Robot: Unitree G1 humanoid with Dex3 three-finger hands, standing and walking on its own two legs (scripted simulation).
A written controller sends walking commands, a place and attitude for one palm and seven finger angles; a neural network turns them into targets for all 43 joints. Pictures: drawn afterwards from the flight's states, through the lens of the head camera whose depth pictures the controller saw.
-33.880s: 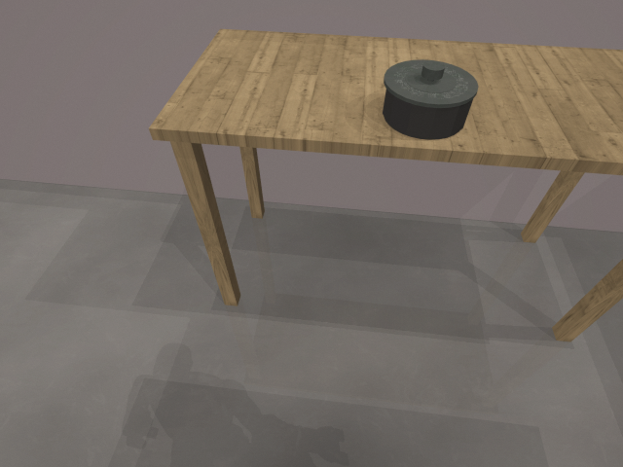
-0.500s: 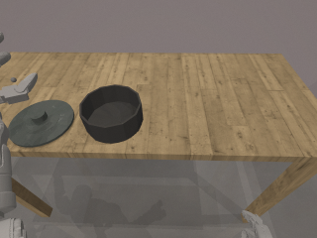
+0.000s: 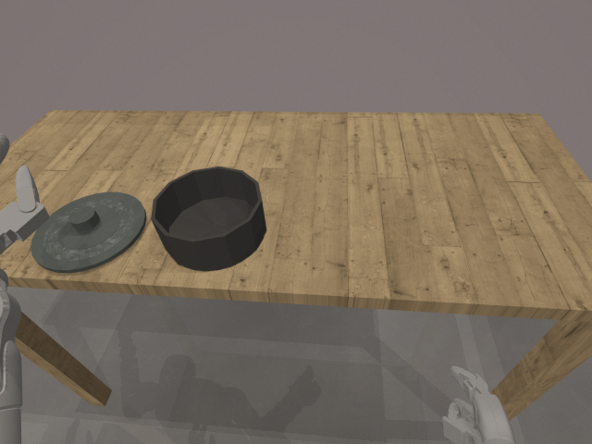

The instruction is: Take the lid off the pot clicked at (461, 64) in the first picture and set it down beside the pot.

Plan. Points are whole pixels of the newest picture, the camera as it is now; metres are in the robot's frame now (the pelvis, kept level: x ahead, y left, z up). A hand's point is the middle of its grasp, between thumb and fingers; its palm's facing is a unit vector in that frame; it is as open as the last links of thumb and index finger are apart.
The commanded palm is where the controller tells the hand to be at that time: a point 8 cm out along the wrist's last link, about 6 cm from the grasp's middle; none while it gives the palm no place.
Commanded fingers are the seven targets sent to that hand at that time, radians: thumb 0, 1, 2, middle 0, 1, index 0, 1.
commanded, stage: draw the hand back to the body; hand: left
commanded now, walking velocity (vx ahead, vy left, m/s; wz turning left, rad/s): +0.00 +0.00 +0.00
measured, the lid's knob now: (84, 218) +0.44 +0.43 +0.05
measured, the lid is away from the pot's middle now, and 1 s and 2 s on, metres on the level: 0.23 0.23 0.23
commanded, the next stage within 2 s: step back with the hand held close in 0.84 s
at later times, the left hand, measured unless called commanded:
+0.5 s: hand (7, 271) +0.20 +0.28 +0.23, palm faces +0.46 -0.84 -0.28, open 7.4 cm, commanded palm +0.14 +0.32 +0.23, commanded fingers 0.00 0.90 0.90 -0.20 -0.30 -0.20 -0.30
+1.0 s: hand out of the picture +0.15 +0.30 +0.23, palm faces +0.45 -0.83 -0.32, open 7.4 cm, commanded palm +0.10 +0.34 +0.23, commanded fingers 0.00 0.90 0.90 -0.20 -0.30 -0.20 -0.30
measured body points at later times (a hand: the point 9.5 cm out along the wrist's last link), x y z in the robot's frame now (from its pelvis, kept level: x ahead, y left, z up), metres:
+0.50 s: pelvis -0.01 +0.03 +0.00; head -0.04 +0.01 +0.45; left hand +0.17 +0.33 +0.24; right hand +0.18 -0.19 -0.08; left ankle +0.02 +0.13 -0.74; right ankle -0.06 -0.05 -0.74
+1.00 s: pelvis -0.03 +0.06 +0.00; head -0.06 +0.05 +0.45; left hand +0.12 +0.34 +0.24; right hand +0.17 -0.14 -0.07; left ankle +0.02 +0.13 -0.74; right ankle -0.06 -0.05 -0.74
